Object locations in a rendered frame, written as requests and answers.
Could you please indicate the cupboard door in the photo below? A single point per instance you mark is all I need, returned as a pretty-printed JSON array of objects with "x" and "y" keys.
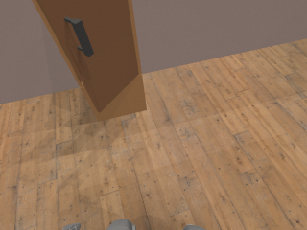
[{"x": 108, "y": 27}]

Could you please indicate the left robot thigh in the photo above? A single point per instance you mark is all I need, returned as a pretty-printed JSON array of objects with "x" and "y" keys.
[{"x": 122, "y": 224}]

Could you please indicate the handle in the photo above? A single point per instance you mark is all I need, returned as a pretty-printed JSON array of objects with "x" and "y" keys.
[{"x": 81, "y": 34}]

